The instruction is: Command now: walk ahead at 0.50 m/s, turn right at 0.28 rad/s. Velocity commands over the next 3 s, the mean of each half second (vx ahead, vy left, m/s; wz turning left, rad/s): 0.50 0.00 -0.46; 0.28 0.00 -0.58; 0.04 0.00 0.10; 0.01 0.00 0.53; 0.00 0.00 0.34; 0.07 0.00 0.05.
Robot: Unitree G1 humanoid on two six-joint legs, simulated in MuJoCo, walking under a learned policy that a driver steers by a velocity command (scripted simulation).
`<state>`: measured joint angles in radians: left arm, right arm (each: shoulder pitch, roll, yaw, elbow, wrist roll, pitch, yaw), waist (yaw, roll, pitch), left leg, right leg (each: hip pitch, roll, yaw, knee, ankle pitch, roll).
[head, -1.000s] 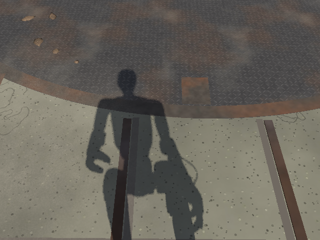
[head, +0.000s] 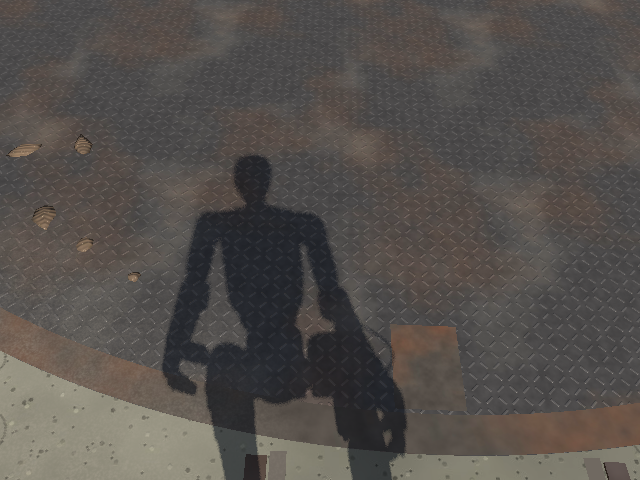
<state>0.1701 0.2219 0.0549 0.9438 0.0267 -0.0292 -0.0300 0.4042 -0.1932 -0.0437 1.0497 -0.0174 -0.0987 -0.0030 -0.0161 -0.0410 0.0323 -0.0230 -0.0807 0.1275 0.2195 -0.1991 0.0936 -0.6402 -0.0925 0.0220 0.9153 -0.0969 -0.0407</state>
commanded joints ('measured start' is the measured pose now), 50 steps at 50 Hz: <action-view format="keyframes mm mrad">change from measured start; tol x32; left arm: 1 -81 17 -7 -69 -5 -8 -6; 50 150 124 40 -202 1 97 4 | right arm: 1 11 -105 -12 -43 1 -19 -7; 32 -482 -114 0 -369 -11 48 18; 38 -57 -266 -33 -298 -29 -6 -25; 50 -230 -178 -13 -345 -12 57 -26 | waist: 1 -1 96 72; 14 137 -64 -305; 33 105 -33 2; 40 14 196 -457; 50 58 181 -111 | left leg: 1 -63 264 -79 -124 304 63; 11 130 322 77 453 971 22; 14 -646 42 -127 1253 -308 -59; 36 -320 32 -141 275 123 -79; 39 352 631 -614 308 1097 141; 50 -219 383 -155 60 398 126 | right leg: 1 -2 17 -39 -131 108 -1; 11 366 188 -186 -393 -106 -163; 14 947 -261 713 -608 -68 -413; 19 486 -68 263 -691 200 -254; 36 594 42 301 -384 667 -77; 38 388 140 240 11 284 -19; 39 173 297 105 325 -629 0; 50 158 98 3 208 -271 59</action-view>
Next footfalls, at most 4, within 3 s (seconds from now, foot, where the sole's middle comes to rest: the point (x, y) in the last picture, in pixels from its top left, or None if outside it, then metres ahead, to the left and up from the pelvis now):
0.24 right None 0.28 -0.11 -0.78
0.76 left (341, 426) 0.62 -0.04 -0.78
1.20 right None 0.45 -0.21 -0.78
1.54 left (324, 475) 0.51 -0.01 -0.78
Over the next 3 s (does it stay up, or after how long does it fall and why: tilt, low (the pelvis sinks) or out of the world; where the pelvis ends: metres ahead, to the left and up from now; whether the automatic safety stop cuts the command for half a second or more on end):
stays up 0.46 -0.08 0.00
